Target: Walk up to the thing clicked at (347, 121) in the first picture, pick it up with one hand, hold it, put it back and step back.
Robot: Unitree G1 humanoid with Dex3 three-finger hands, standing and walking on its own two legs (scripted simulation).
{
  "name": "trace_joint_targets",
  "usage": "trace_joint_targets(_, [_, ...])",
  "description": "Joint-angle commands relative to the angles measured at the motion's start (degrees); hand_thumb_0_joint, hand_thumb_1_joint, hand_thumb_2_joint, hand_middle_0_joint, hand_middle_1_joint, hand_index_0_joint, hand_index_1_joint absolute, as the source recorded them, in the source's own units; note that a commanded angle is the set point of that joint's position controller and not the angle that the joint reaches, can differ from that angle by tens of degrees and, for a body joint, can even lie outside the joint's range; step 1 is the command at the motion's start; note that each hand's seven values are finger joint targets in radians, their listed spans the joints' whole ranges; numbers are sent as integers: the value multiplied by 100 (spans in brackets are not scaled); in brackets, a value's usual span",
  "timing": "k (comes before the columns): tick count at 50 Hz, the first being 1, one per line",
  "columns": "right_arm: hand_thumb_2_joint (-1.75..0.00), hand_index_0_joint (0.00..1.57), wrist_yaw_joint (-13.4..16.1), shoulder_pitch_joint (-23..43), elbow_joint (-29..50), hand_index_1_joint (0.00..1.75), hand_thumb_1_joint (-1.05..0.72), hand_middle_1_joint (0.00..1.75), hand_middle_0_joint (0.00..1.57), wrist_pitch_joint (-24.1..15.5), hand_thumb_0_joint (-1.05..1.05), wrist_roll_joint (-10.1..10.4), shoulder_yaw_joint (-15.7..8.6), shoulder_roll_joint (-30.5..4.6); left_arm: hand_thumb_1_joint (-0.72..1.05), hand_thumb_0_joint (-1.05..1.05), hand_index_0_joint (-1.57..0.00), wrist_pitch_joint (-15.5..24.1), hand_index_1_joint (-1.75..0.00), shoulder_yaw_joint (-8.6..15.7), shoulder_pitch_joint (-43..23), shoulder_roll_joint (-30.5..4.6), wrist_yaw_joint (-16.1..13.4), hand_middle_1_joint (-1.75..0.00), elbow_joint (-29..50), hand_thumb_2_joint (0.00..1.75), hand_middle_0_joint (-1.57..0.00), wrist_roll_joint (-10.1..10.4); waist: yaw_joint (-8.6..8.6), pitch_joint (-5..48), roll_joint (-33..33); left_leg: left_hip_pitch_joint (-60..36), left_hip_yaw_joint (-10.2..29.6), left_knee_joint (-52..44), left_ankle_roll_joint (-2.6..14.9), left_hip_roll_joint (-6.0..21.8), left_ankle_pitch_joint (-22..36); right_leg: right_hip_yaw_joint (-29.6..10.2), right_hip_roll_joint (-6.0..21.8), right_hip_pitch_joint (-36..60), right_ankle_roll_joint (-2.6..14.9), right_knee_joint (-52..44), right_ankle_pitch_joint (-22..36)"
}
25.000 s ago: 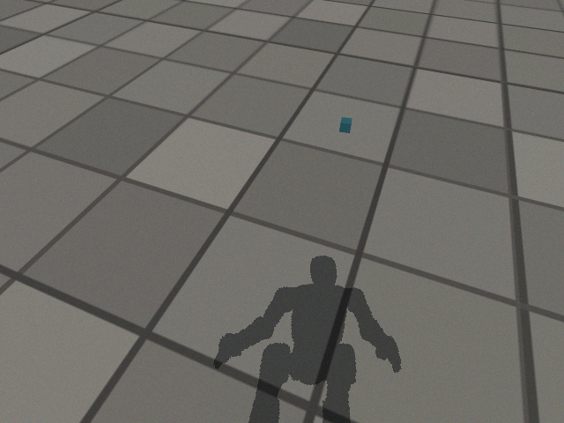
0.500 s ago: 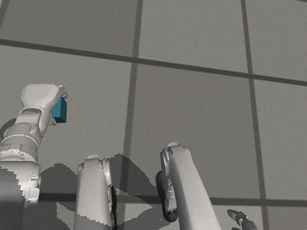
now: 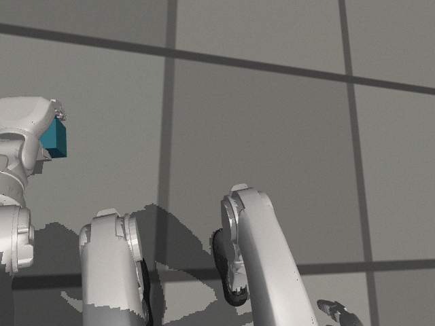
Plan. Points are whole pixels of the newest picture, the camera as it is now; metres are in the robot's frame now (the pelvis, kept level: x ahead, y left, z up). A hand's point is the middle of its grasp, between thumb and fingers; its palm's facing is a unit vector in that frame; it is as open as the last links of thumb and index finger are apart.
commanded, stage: crouch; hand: left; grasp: from above
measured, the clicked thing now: (43, 138) +0.48 +0.27 -0.21
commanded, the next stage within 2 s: lower in 0.32 s
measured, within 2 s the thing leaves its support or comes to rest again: rests again in 1.46 s
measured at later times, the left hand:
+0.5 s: hand (44, 136) +0.49 +0.26 -0.21, palm faces -0.47 -0.01 -0.88, open 9.3 cm
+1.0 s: hand (55, 142) +0.49 +0.26 -0.27, palm faces -0.47 -0.02 -0.88, open 9.3 cm
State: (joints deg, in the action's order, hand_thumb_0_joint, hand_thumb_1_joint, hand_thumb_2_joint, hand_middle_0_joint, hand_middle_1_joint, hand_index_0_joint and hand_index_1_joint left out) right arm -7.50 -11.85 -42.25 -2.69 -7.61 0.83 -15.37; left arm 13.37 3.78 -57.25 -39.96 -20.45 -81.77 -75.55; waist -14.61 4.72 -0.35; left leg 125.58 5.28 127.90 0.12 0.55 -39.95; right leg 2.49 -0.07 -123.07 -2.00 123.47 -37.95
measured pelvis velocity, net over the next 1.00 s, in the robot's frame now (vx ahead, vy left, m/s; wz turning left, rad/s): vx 0.00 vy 0.00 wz -0.07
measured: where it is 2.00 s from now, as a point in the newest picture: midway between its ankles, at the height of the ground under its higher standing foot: (187, 294)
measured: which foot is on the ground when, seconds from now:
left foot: down 0.00-1.00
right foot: down 0.00-1.00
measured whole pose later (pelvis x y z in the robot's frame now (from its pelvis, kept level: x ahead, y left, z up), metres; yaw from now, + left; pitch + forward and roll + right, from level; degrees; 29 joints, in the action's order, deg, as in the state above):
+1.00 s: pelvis +0.00 +0.00 -0.07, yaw -4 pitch +33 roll -10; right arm -8.7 -9.5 -40.4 -4.7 -10.2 8.6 -16.5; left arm 14.3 5.5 -60.3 -49.7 -24.6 -88.2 -76.9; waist -19.3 -3.1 2.9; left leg 135.1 9.1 141.6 0.1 0.1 -40.3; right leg 5.2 -1.0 -131.0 -2.6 134.4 -37.2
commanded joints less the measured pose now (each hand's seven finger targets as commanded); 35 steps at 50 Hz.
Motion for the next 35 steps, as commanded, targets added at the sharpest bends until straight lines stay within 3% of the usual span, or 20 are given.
trace_joint_targets(1, [-91,20,48,-1296,7,30,-92,30,20,-10,0,-9,-380,-1368,81,0,-117,17,-48,229,-2289,-1563,-336,-49,796,63,-116,45,-52,4163,-1723,-3119,-328,-1202,111,-105,1257,410,-165,1916,397,-1115,1293])
trace_joint_targets(2, [-90,20,44,-1369,-29,30,-91,30,20,-11,0,-22,-371,-1404,81,0,-117,61,-48,285,-2546,-1663,-352,-49,982,62,-115,44,-161,4143,-1709,-3053,-288,-1174,103,-99,1232,443,-147,1855,393,-1043,1283])
trace_joint_targets(7, [-90,20,58,-1241,3,30,-91,30,20,-31,0,-36,-262,-1442,79,0,-115,53,-47,256,-2597,-1815,-394,-48,757,60,-113,-5,-153,4007,-1941,-2944,-245,-1124,81,-103,958,514,-160,1566,429,-851,1045])
trace_joint_targets(10, [-90,20,60,-1229,25,30,-91,30,20,-36,0,-54,-193,-1433,79,0,-115,5,-46,281,-2441,-1897,-416,-47,587,59,-114,19,-115,4021,-1840,-2762,-351,-964,128,-127,996,481,-186,1728,404,-864,1120])
trace_joint_targets(14, [-91,20,74,-1257,-16,30,-92,30,20,-32,0,-58,-135,-1449,78,0,-115,-13,-45,253,-2508,-1955,-384,-46,622,59,-115,71,-191,4015,-1730,-2508,-387,-726,172,-101,1113,460,-209,1887,350,-830,1328])
trace_joint_targets(17, [-91,20,70,-1270,1,30,-92,30,20,-31,0,-43,-102,-1486,80,0,-117,-49,-46,277,-2365,-1993,-345,-46,662,62,-117,100,-162,3967,-1851,-2603,-320,-753,126,-94,1236,524,-187,1746,373,-684,1377])
trace_joint_targets(25, [-90,20,29,-1233,51,30,-91,30,20,15,0,-42,14,-1534,74,0,-114,-18,-43,132,-2389,-1934,-227,-42,499,61,-115,134,-323,3612,-1769,-2312,-254,-595,130,-96,1119,619,-213,1591,370,-563,1287])
trace_joint_targets(35, [-90,20,-33,-1155,70,30,-92,30,20,-50,0,-138,152,-1616,82,0,-118,207,-48,232,-2463,-2279,-396,-49,446,61,-118,55,-417,3615,-1985,-2272,-213,-231,116,-64,1333,713,-288,1586,363,-264,1497])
